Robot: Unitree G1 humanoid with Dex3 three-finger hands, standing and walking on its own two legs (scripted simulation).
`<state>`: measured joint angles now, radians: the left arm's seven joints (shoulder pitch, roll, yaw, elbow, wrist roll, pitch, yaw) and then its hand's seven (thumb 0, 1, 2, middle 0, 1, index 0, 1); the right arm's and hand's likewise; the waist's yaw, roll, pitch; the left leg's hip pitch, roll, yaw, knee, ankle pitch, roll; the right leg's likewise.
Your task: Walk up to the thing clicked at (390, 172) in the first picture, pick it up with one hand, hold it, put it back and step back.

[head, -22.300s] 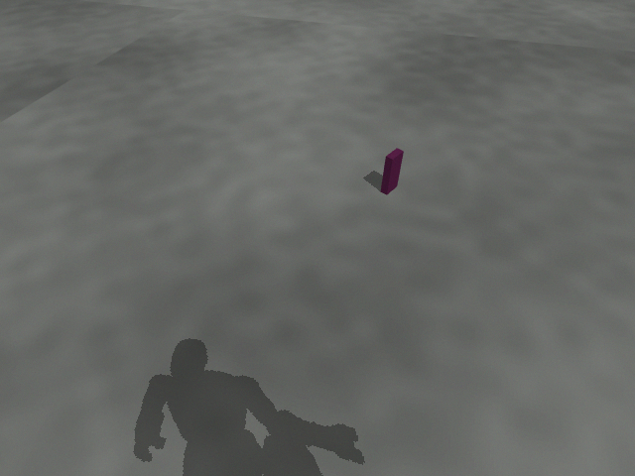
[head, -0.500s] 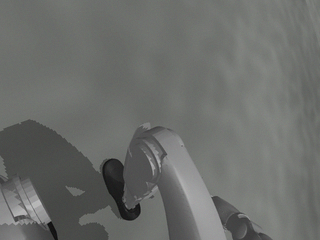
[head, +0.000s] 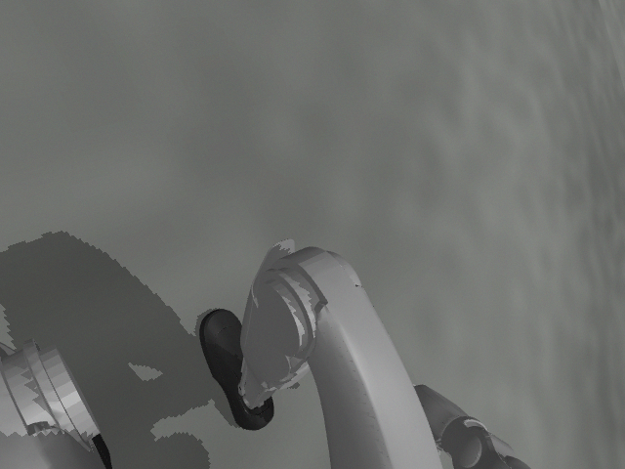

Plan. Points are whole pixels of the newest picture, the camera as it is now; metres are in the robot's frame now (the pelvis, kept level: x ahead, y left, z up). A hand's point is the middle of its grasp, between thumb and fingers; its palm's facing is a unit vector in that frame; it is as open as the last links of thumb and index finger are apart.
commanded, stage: withdraw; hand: left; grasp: from the side
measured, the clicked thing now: out of the picture +0.53 +0.33 -0.20
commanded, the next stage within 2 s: rise in 0.30 s
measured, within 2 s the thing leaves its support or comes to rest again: neither
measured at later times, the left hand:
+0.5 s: hand out of the picture +0.44 +0.46 -0.10, palm faces +0.53 -0.83 -0.17, open 17.0 cm
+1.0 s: hand out of the picture +0.30 +0.43 +0.03, palm faces +0.37 -0.75 -0.55, open 17.4 cm
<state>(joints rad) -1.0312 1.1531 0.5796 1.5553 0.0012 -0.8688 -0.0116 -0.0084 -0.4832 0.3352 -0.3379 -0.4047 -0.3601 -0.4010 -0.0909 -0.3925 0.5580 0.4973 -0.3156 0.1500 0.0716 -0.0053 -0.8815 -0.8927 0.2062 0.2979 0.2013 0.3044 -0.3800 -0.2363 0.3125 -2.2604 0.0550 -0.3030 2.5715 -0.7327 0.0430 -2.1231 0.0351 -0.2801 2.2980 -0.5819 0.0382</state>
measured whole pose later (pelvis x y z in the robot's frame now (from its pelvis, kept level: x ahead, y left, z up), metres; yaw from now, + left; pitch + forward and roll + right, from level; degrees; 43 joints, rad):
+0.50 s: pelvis +0.00 +0.00 +0.01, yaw +2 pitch +23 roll -16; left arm -0.88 1.16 0.66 1.44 0.00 -0.60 -0.16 -0.01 -0.57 0.16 -0.11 -0.22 -0.14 -0.20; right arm 0.00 -0.39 0.41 0.53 -0.20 0.17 0.06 0.00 -0.87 -0.89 0.21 0.30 0.20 0.31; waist -0.27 -0.15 0.20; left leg -2.27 0.06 -0.24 2.52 -0.70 0.06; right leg -2.15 0.02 -0.23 2.28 -0.57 0.03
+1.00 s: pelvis +0.01 -0.01 +0.12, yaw +11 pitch +35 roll -7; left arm -0.34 0.65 0.43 0.66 0.08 -0.06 -0.01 -0.01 -0.54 0.06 -0.05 -0.05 -0.06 -0.06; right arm 0.08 -0.29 0.05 0.56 0.02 0.18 0.04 0.00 -0.90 -0.90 0.21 0.30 0.20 0.30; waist -0.06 0.03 -0.13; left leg -2.04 0.05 -0.05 2.11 -0.68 0.05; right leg -2.01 -0.01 -0.07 2.01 -0.62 0.02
